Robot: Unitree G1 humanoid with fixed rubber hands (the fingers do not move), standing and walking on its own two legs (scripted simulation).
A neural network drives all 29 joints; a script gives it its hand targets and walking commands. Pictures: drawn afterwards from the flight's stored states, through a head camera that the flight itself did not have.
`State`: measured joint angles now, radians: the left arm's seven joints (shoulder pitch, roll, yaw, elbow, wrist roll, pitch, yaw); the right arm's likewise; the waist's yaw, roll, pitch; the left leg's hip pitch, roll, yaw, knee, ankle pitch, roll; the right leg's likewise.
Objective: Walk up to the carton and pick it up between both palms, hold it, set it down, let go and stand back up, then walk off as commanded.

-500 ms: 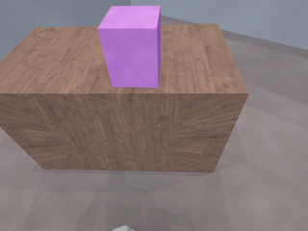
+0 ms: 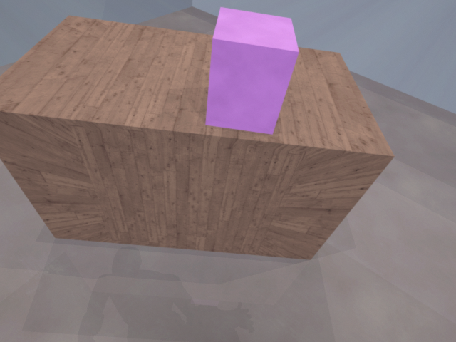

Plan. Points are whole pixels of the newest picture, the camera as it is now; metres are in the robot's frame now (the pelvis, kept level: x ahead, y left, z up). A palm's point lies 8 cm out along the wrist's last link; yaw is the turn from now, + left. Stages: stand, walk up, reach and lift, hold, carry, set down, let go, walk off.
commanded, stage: walk up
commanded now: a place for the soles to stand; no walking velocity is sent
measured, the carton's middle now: (247, 72) +0.81 -0.02 +0.07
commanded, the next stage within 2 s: none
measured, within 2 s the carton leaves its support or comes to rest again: neither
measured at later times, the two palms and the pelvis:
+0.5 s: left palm out of the picture +0.01 +0.33 -0.14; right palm out of the picture -0.01 -0.29 -0.10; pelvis -0.03 +0.02 -0.01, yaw -7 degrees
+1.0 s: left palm out of the picture +0.15 +0.19 -0.14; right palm out of the picture -0.02 -0.42 -0.13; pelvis +0.02 -0.09 -0.03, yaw -12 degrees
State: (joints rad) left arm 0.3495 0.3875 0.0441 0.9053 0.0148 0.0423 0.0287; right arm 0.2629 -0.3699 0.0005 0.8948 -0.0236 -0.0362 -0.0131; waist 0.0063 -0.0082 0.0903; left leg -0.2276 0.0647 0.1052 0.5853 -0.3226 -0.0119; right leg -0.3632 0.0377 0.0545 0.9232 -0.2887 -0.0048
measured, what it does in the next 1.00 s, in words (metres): steps on the spot: right foot, then left foot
